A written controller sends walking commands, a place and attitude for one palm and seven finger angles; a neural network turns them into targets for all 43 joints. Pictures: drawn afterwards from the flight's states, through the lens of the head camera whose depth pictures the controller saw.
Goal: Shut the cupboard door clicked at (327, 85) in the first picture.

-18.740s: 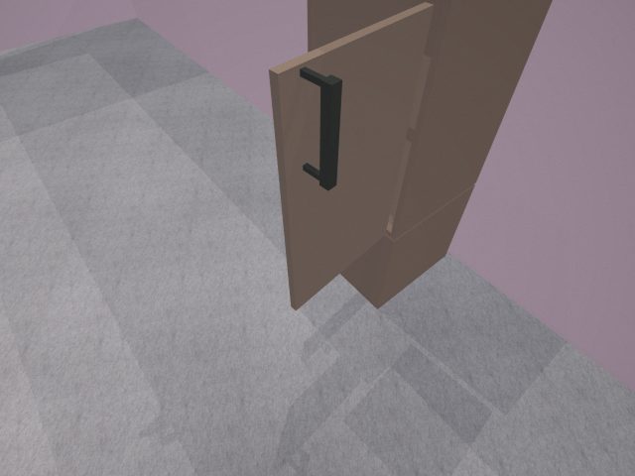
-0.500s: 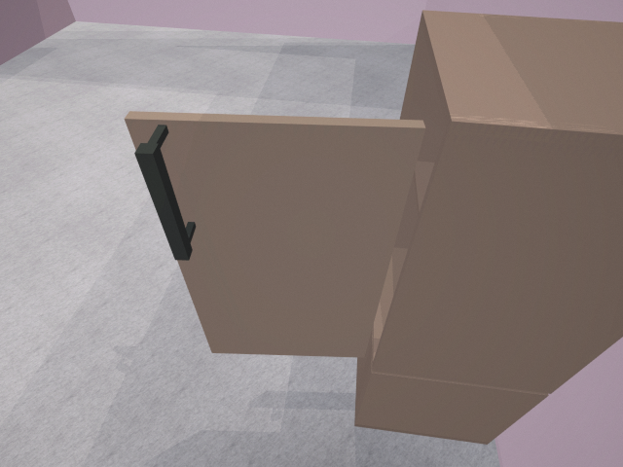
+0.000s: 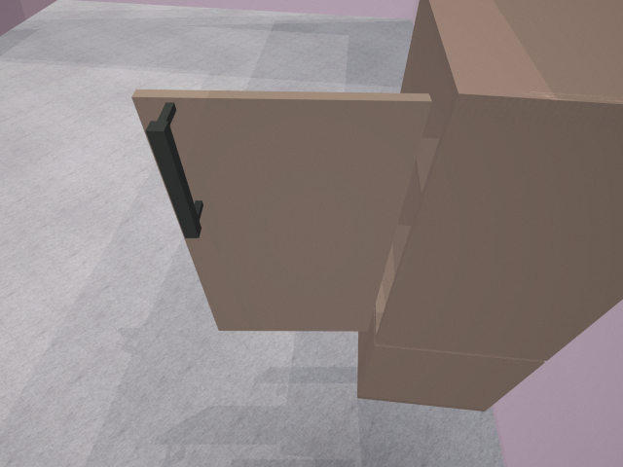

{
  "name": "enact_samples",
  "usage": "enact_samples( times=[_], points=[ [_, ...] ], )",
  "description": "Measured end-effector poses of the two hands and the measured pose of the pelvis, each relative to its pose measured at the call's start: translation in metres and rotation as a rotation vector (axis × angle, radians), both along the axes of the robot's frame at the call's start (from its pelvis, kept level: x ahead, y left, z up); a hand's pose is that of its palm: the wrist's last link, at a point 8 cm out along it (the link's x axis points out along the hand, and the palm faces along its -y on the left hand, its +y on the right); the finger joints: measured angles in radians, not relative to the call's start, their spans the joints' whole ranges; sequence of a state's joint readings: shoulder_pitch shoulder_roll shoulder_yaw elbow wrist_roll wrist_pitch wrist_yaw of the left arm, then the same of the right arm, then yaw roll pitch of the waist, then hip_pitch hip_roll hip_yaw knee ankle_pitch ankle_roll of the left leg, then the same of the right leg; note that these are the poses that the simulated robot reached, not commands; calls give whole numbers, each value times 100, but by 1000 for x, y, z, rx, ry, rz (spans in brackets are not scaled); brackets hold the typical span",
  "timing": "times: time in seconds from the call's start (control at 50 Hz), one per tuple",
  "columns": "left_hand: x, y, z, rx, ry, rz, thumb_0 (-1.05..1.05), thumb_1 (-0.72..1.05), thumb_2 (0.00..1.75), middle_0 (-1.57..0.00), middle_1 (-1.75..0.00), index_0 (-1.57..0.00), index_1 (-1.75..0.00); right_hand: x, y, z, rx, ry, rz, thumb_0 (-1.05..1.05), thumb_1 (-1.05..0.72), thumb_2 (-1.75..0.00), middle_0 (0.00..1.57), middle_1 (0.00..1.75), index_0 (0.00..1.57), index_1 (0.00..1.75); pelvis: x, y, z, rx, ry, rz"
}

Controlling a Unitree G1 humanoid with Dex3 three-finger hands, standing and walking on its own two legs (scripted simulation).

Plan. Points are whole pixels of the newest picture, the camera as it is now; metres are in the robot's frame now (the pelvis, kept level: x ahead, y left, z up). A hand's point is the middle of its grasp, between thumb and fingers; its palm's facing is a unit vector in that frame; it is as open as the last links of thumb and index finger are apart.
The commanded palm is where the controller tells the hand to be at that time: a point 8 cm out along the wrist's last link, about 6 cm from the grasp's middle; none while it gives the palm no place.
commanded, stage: come to a stop and stand still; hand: left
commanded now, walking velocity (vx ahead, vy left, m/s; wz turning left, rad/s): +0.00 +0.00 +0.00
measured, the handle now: (181, 176) +0.43 +0.20 +0.15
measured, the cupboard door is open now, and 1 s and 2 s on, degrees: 96 96 96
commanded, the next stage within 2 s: look again from close up in 0.10 s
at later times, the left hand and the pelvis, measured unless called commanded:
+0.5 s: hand out of the picture +0.01 +0.16 -0.17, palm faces +0.01 -0.98 -0.21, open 7.4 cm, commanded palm none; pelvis +0.00 -0.01 +0.00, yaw -1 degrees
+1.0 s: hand (191, 404) +0.19 +0.16 +0.00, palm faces +0.24 -0.97 -0.06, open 7.1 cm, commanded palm +0.10 +0.21 -0.04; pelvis -0.01 -0.03 -0.02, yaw +4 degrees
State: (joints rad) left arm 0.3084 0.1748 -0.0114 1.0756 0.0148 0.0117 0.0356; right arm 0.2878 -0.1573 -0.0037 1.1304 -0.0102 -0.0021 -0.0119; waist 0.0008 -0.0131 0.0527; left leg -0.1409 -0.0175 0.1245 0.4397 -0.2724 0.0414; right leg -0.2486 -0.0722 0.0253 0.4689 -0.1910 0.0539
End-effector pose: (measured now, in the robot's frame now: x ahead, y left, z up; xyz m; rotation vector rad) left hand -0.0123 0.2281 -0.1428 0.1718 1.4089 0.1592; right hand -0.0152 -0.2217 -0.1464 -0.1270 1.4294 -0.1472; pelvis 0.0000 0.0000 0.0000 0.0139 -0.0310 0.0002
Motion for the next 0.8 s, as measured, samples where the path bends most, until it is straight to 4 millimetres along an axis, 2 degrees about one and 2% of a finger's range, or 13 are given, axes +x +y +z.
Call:
enact_samples(
  times=[0.08,0.18,0.36,0.5,0.8],
  points=[
    [-7,-5,-1,-7,18,4,1,91,90,-20,-30,-20,-30,-6,3,-1,9,12,-11,0,-91,-89,20,30,20,30,-1,-1,0,2,2,-3],
    [-7,-12,-1,-12,20,6,1,91,90,-20,-30,-20,-30,-3,4,-3,20,0,-17,0,-91,-89,20,30,20,30,-2,-4,-1,3,4,-7],
    [4,-21,-1,-14,-19,0,1,91,90,-20,-30,-20,-30,12,-3,-5,18,-45,-15,1,-92,-89,20,30,20,30,-3,-10,-1,5,5,-13],
    [13,-21,1,-1,-44,-10,1,91,90,-20,-30,-20,-30,18,-13,-4,10,-70,-15,0,-91,-89,20,30,20,30,-3,-15,-1,6,2,-15],
    [23,-20,6,15,-62,-25,1,91,90,-20,-30,-20,-30,10,-22,-3,12,-42,-13,0,-91,-89,20,30,20,30,-5,-22,1,6,12,-14]
  ],
)
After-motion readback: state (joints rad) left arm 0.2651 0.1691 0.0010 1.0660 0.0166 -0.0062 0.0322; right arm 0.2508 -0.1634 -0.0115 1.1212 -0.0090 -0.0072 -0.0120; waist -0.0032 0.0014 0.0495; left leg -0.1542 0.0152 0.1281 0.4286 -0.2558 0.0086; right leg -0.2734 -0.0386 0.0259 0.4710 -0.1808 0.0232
